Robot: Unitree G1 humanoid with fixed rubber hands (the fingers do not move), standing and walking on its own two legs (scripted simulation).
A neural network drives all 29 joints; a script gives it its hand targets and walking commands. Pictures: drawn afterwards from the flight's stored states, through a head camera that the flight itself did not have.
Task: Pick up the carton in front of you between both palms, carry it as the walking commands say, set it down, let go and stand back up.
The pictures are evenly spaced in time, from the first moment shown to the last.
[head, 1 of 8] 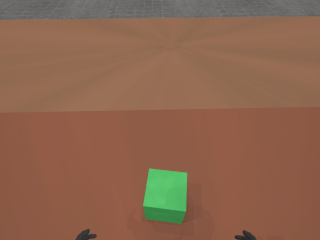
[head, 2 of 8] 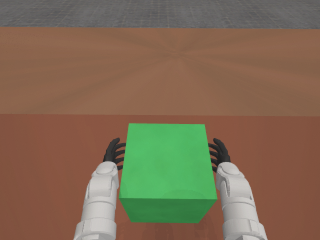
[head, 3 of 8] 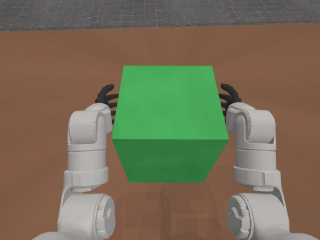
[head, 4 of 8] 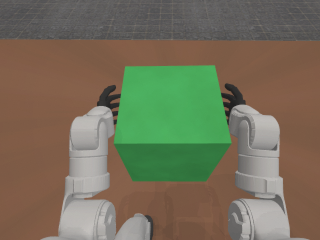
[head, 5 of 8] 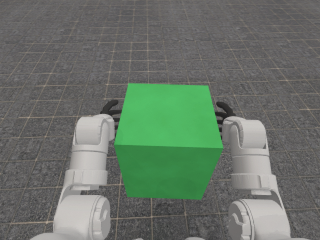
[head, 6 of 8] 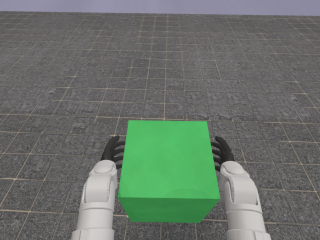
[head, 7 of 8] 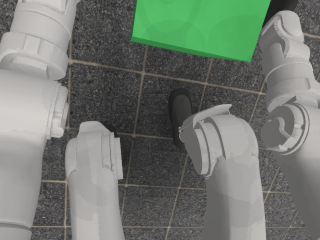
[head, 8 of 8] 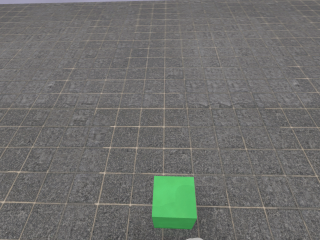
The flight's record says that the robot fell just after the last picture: no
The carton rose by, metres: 0.71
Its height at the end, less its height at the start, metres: -0.43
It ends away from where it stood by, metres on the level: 5.39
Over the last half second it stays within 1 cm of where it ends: yes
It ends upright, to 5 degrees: yes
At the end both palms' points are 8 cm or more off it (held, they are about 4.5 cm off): yes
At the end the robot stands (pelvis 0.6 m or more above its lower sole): yes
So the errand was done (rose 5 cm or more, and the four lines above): yes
